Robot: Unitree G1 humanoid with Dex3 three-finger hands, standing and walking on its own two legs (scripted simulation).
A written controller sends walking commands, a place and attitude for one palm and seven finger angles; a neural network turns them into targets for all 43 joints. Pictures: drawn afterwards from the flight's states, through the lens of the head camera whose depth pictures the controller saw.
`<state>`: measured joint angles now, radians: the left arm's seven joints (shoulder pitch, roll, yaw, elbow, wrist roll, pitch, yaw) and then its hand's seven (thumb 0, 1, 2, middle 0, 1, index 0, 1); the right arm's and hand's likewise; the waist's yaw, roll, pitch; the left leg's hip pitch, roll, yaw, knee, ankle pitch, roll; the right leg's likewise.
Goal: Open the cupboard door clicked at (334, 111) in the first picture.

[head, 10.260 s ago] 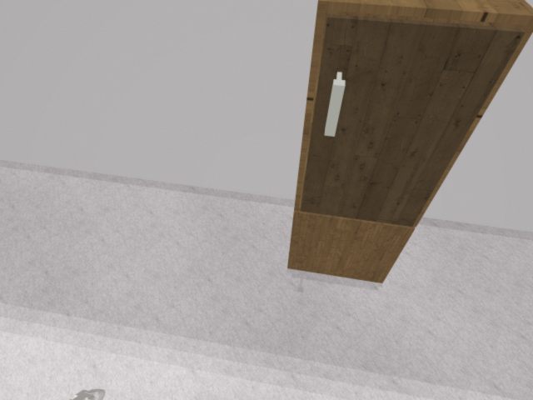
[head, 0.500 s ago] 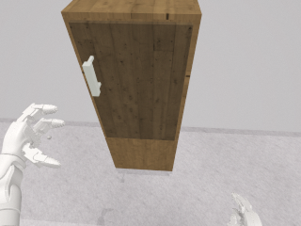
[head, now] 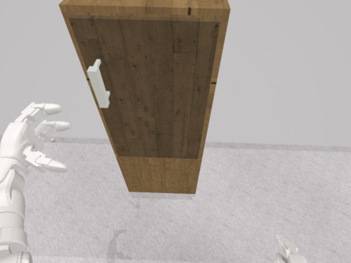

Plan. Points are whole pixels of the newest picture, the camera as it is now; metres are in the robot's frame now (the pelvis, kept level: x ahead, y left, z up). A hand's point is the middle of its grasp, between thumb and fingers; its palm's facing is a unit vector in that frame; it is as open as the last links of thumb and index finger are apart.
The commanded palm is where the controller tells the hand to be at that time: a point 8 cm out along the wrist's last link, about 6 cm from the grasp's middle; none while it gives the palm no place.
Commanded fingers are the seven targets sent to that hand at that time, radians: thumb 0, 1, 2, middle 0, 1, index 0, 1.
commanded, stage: move the hooked fingers beside the handle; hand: left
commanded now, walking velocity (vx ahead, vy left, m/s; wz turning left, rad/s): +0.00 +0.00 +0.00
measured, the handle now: (101, 83) +0.56 +0.25 +0.09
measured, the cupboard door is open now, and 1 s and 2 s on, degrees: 0 0 0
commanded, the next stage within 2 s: slide the fingers in behind the handle in 1.98 s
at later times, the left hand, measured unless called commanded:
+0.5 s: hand (67, 115) +0.41 +0.28 +0.11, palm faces +0.02 -1.00 +0.00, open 14.0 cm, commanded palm +0.39 +0.33 +0.11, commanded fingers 0.00 -0.50 0.30 -0.30 -1.20 -0.30 -1.20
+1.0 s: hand (73, 97) +0.48 +0.29 +0.11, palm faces +0.02 -1.00 +0.01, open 14.0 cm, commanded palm +0.47 +0.35 +0.10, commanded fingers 0.00 -0.50 0.30 -0.30 -1.20 -0.30 -1.20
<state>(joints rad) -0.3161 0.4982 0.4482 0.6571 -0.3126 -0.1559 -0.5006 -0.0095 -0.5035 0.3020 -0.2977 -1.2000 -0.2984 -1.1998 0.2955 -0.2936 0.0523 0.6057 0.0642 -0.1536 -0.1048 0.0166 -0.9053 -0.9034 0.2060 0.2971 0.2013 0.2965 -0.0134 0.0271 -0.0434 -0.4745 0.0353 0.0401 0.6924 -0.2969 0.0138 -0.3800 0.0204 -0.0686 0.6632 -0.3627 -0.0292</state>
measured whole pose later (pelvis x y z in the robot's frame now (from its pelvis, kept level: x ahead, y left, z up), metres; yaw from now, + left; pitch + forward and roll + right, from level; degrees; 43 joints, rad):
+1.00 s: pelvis +0.01 +0.02 -0.02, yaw -2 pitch +15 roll -3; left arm -0.86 0.74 0.52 1.24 -0.15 -0.27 -0.50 -0.01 -0.50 0.30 -0.30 -1.20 -0.30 -1.20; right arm 0.40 -0.31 0.05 0.63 0.03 0.03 -0.08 0.01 -0.91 -0.90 0.21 0.30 0.20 0.30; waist -0.14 0.01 -0.07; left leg -0.74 0.05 0.05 0.82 -0.35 0.04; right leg -0.63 0.03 -0.05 0.75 -0.39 -0.01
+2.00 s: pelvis +0.01 +0.03 -0.02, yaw -2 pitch +18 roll -4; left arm -0.94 0.77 0.50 1.28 -0.13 -0.27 -0.49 -0.01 -0.50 0.30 -0.30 -1.20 -0.30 -1.20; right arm 0.39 -0.30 0.07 0.60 0.02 0.09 -0.07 0.01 -0.91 -0.90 0.21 0.30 0.20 0.30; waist -0.16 0.01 -0.08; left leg -0.82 0.06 0.03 0.89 -0.39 0.05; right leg -0.70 0.04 -0.07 0.79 -0.41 0.00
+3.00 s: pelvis +0.01 +0.01 -0.02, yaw -2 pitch +17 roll -3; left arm -0.93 0.63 0.44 1.22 -0.13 -0.29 -0.35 -0.01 -0.50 0.30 -0.30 -1.20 -0.30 -1.21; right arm 0.41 -0.29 0.05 0.62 0.02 0.07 -0.05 0.01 -0.91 -0.90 0.21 0.30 0.20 0.30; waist -0.16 0.02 -0.08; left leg -0.80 0.06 0.03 0.88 -0.38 0.03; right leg -0.69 0.04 -0.06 0.80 -0.41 -0.01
